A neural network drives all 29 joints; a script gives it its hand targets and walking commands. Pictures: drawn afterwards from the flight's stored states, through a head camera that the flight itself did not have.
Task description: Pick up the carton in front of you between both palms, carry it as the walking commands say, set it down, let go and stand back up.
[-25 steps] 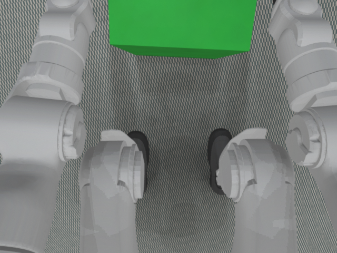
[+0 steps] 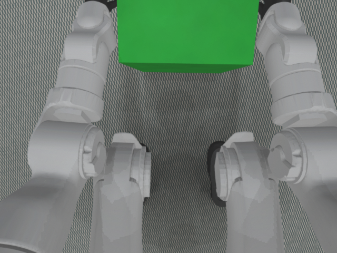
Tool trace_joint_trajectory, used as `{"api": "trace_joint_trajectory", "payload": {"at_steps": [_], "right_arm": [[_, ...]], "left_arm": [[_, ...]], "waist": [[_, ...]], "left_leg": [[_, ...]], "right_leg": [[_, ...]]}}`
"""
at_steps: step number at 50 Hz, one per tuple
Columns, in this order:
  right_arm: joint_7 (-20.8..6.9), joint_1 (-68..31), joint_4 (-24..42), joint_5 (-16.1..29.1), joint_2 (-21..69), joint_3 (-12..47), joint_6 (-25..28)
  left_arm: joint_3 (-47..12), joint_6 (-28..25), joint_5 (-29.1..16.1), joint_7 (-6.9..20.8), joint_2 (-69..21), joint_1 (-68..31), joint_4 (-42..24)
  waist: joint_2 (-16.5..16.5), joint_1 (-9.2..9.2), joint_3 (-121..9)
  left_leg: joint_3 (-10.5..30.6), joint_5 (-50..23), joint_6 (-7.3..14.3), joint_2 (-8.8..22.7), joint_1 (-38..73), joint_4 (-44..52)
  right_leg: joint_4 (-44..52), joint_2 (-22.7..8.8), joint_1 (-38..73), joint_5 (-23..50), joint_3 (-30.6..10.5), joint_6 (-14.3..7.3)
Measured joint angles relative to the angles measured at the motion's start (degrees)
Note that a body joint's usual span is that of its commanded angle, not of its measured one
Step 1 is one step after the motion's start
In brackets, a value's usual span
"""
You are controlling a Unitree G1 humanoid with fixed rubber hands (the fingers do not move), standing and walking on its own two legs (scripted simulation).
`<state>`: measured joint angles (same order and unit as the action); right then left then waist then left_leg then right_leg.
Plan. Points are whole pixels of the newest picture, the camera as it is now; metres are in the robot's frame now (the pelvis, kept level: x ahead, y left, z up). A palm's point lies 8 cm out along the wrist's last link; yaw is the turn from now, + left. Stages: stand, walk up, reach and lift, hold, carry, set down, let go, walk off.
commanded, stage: reach and lift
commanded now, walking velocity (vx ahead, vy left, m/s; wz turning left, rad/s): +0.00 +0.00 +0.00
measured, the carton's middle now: (184, 19) +0.54 -0.01 -0.22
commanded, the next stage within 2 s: none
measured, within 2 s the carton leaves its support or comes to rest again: neither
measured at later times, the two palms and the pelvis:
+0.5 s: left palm out of the picture +0.49 +0.15 +0.06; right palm out of the picture +0.49 -0.15 +0.06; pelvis -0.02 +0.00 +0.11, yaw +1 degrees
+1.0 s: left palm out of the picture +0.45 +0.15 +0.21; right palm out of the picture +0.45 -0.15 +0.21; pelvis +0.03 +0.00 +0.25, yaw +1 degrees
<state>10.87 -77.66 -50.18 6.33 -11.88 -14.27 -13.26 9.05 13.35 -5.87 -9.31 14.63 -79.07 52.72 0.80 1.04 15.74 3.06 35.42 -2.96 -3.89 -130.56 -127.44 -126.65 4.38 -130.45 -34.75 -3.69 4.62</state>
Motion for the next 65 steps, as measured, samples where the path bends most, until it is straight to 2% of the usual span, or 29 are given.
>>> {"api": "trace_joint_trajectory", "payload": {"at_steps": [3,6,13,19,27,36,52,65], "right_arm": [[-0.2,4.4,4.2,-1.0,1.7,-1.1,-1.6],[-1.4,7.8,6.4,-3.9,3.9,-3.9,-3.0],[-5.1,9.9,4.1,-15.3,8.5,-13.6,-5.7],[-6.6,10.7,5.3,-19.9,10.2,-16.5,-7.2],[-7.2,13.6,9.7,-20.1,11.7,-15.8,-9.1],[-7.1,22.4,13.8,-18.5,13.7,-12.9,-9.9],[-7.6,37.2,13.6,-18.3,16.8,-10.5,-7.0],[-8.1,48.8,16.4,-18.4,18.9,-7.4,-6.1]], "left_arm": [[1.2,2.0,1.1,0.2,-1.6,4.1,-4.3],[4.2,3.7,3.8,1.2,-3.9,7.2,-6.3],[14.5,6.2,14.7,5.0,-8.7,9.2,-3.4],[18.2,7.3,19.2,6.6,-10.5,10.2,-4.4],[18.2,9.2,19.6,7.3,-12.3,13.8,-9.7],[15.7,10.3,17.9,6.8,-14.7,22.9,-14.5],[13.8,7.4,17.6,6.6,-18.6,38.2,-15.3],[11.2,6.5,17.7,6.9,-21.0,50.2,-18.6]], "waist": [[0.1,-0.22,-5.2],[0.0,-0.42,-10.5],[-0.4,-0.57,-19.5],[-0.6,-0.67,-22.0],[-0.5,-0.7,-23.9],[-0.6,-0.7,-27.3],[-0.6,-0.82,-29.7],[-0.6,-0.89,-27.9]], "left_leg": [[0.9,-0.3,-1.1,-1.2,0.0,1.7],[1.5,-0.9,-1.7,-1.9,1.1,4.3],[1.9,-4.2,-1.6,-2.2,5.5,13.7],[2.2,-7.1,-1.3,-2.3,8.9,20.7],[2.5,-8.2,-1.4,-2.4,13.5,26.7],[2.8,-7.3,-0.9,-2.2,23.2,33.5],[3.6,-8.3,0.2,-1.5,48.5,51.0],[4.5,-12.0,0.9,-0.6,72.0,68.7]], "right_leg": [[1.7,1.3,0.0,0.3,-0.6,0.8],[4.3,1.6,1.1,0.8,-0.9,1.1],[13.4,1.7,5.4,3.9,-1.2,0.4],[20.4,2.0,8.8,6.8,-1.7,0.2],[26.3,2.2,13.3,8.0,-2.2,0.3],[33.1,1.9,23.0,7.0,-2.5,-0.2],[50.6,1.1,48.4,8.0,-3.4,-1.4],[68.0,0.2,71.8,11.7,-4.0,-2.4]]}}
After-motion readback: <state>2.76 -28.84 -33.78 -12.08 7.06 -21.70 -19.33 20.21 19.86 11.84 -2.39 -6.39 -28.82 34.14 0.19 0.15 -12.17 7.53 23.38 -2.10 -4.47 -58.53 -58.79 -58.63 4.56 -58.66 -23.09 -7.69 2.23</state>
